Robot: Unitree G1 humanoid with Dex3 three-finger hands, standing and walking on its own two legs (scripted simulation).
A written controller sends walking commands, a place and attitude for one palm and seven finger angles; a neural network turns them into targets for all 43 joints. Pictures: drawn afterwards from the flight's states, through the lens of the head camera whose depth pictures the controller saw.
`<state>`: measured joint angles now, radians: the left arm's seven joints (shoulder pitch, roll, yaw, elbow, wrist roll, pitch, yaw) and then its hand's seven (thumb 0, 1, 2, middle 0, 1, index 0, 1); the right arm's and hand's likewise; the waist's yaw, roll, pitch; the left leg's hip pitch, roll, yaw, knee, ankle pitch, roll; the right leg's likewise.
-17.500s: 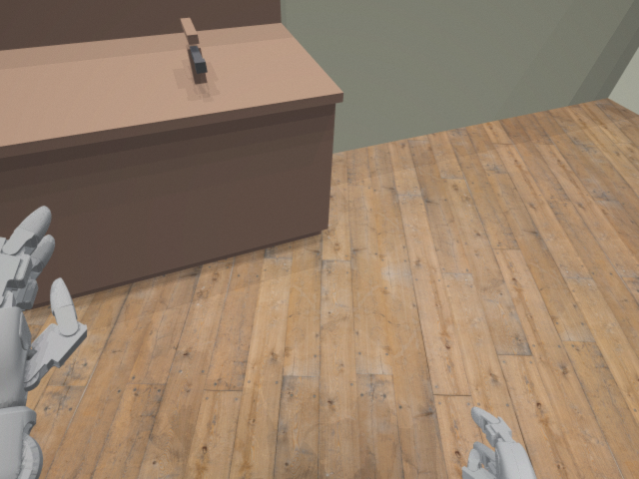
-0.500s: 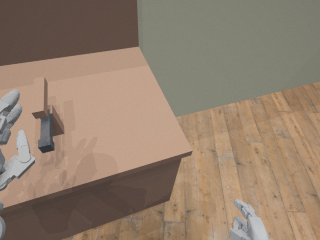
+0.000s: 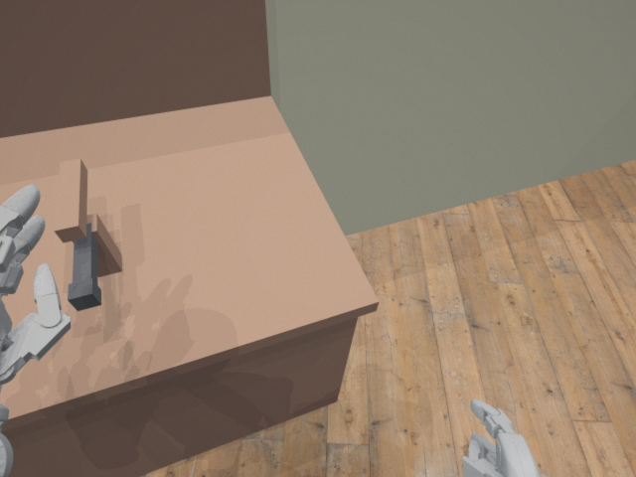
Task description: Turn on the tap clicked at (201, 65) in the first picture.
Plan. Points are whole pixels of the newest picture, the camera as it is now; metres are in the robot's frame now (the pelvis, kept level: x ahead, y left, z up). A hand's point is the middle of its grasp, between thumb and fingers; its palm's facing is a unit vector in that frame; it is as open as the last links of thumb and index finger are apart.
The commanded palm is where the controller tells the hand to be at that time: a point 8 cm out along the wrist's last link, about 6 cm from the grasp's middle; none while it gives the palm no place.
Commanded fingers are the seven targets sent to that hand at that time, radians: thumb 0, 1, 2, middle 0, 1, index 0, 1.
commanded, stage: shuffle to correct the standing spot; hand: left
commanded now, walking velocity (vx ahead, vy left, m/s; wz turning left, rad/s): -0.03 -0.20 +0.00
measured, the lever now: (85, 294) +0.32 +0.32 +0.04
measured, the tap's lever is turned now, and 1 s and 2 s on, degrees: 0 0 0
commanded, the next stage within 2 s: none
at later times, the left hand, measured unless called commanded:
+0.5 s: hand (53, 319) +0.22 +0.25 +0.17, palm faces +0.32 -0.86 -0.40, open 7.5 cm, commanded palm +0.16 +0.29 +0.18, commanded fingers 0.00 0.90 0.90 -0.20 -0.30 -0.20 -0.30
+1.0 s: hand (51, 331) +0.21 +0.24 +0.17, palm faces +0.34 -0.86 -0.39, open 7.5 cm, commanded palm +0.15 +0.28 +0.18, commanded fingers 0.00 0.90 0.90 -0.20 -0.30 -0.20 -0.30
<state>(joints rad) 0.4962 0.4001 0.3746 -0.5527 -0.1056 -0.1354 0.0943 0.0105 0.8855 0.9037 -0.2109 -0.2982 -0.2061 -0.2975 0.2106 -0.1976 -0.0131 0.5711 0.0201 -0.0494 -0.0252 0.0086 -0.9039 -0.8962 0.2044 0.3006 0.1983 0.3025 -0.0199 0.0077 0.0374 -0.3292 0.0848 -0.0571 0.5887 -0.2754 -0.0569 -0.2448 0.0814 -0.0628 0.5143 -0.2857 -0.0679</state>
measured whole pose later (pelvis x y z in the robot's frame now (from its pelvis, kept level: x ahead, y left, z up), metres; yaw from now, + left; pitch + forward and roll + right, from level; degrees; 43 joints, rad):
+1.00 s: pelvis -0.01 +0.00 +0.00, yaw +1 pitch +1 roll -2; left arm 0.50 0.40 0.37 -0.55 -0.11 -0.13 0.10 0.01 0.89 0.90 -0.21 -0.30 -0.21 -0.30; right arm 0.22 -0.20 -0.01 0.57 0.02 -0.05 -0.03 0.01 -0.90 -0.90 0.20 0.30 0.20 0.30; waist -0.02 0.02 0.03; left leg -0.33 0.08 -0.07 0.57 -0.25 -0.06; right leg -0.24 0.08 -0.08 0.49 -0.27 -0.07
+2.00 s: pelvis +0.01 +0.00 +0.00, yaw +1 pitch +1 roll -2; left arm 0.51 0.40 0.37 -0.56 -0.11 -0.11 0.10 0.01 0.89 0.90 -0.21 -0.30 -0.21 -0.30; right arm 0.20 -0.20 -0.01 0.57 0.02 -0.03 -0.03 0.01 -0.90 -0.90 0.20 0.30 0.20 0.30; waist -0.02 0.02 0.03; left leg -0.33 0.08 -0.08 0.60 -0.28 -0.06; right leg -0.24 0.08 -0.09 0.52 -0.30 -0.07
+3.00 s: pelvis -0.01 -0.01 +0.00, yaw +2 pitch +0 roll -1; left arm 0.30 0.52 0.42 -0.42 -0.05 -0.18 0.03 0.01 0.88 0.90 -0.22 -0.30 -0.21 -0.30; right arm 0.25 -0.20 -0.03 0.61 0.01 -0.12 -0.04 0.01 -0.90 -0.90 0.20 0.30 0.20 0.30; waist 0.05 -0.01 0.05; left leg -0.36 0.07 -0.05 0.61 -0.22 -0.02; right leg -0.24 0.07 -0.09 0.50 -0.27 -0.08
